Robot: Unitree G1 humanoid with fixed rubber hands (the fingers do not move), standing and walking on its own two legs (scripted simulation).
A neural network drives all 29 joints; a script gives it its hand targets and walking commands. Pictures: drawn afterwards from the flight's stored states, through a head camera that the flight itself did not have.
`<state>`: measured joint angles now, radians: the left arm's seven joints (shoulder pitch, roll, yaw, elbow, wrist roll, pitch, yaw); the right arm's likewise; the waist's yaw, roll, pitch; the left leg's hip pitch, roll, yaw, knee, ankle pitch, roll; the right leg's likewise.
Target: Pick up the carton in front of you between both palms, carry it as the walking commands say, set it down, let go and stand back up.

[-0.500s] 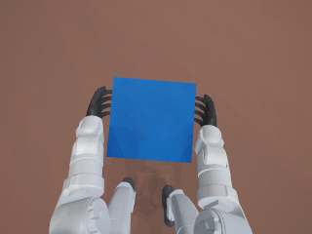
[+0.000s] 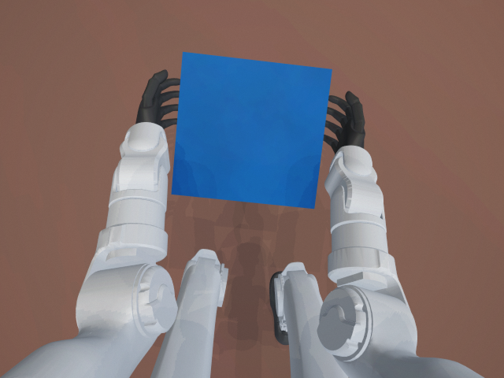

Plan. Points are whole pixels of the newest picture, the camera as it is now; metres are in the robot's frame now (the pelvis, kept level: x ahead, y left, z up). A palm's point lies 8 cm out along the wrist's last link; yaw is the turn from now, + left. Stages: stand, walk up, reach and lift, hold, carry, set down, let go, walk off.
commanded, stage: set down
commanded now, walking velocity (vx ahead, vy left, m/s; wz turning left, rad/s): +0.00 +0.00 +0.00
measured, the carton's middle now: (249, 137) +0.48 +0.05 -0.18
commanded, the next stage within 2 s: none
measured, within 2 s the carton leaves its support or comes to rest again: rests again in 1.58 s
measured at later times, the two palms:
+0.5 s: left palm (164, 137) +0.48 +0.21 -0.24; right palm (309, 152) +0.49 -0.08 -0.23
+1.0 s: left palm (172, 140) +0.51 +0.22 -0.35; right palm (294, 155) +0.51 -0.08 -0.35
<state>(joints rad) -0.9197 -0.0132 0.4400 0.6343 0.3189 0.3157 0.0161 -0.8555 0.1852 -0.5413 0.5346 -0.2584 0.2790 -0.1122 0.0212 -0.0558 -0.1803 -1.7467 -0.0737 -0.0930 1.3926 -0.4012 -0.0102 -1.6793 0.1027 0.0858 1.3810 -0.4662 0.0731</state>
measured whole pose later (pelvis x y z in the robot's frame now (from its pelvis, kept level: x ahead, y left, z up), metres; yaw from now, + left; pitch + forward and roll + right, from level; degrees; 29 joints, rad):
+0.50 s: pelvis -0.02 -0.01 -0.12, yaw -2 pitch +47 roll -5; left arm -1.19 0.15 0.38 0.78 0.22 0.29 0.03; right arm -1.13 0.09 -0.50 0.67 -0.17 0.24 -0.23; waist 0.06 -0.07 -0.03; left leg -2.14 -0.10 -0.11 1.81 -0.49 -0.04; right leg -2.08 0.17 0.07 1.81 -0.56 0.09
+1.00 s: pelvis -0.02 +0.00 -0.19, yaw -3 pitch +41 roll -4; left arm -1.40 0.30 0.27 0.94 0.08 0.27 0.00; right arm -1.33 -0.04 -0.38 0.83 -0.02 0.21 -0.26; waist 0.10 -0.07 0.24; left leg -2.26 -0.07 -0.07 2.11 -0.56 -0.03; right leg -2.19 0.21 0.07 2.10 -0.63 0.13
